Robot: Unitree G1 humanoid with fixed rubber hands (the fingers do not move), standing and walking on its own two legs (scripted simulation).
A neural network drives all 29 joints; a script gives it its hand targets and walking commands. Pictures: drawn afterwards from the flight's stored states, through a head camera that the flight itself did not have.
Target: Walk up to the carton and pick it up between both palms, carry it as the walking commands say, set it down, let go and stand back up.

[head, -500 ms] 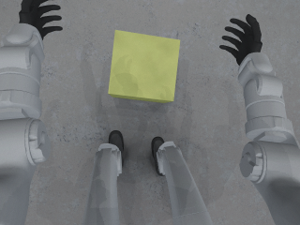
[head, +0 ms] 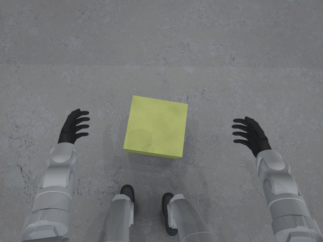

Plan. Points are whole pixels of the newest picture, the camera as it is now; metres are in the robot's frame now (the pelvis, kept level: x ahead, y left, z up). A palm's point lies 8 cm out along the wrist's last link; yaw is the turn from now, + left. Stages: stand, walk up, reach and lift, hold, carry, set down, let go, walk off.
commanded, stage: let go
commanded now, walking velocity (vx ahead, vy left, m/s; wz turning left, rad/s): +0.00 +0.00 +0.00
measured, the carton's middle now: (155, 129) +0.46 -0.05 -0.62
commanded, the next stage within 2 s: stand in 0.88 s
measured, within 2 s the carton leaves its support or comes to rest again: neither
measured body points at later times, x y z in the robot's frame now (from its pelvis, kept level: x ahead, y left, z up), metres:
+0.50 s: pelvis +0.04 +0.01 +0.05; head +0.09 +0.01 +0.50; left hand +0.21 +0.24 -0.03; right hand +0.20 -0.22 -0.03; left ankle +0.05 +0.12 -0.69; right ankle -0.01 -0.10 -0.69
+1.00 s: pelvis +0.03 +0.02 +0.04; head +0.01 +0.02 +0.49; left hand +0.17 +0.28 -0.04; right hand +0.18 -0.25 -0.04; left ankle +0.05 +0.12 -0.69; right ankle -0.01 -0.10 -0.69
